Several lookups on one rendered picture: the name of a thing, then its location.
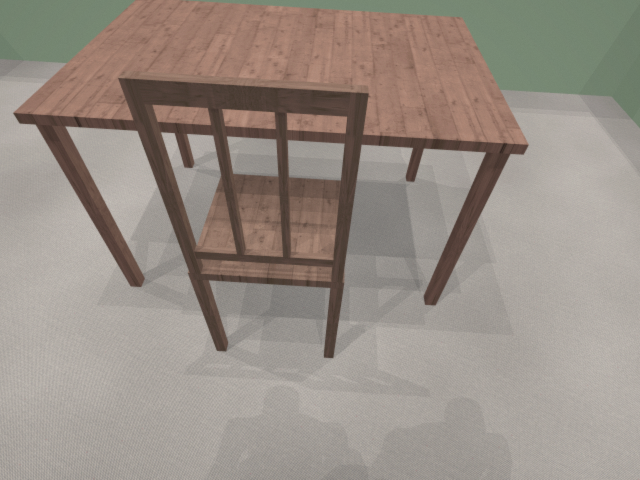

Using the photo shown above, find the table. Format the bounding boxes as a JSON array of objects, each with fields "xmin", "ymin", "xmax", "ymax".
[{"xmin": 13, "ymin": 0, "xmax": 529, "ymax": 306}]

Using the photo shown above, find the chair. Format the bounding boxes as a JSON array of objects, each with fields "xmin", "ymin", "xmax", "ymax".
[{"xmin": 118, "ymin": 71, "xmax": 369, "ymax": 358}]

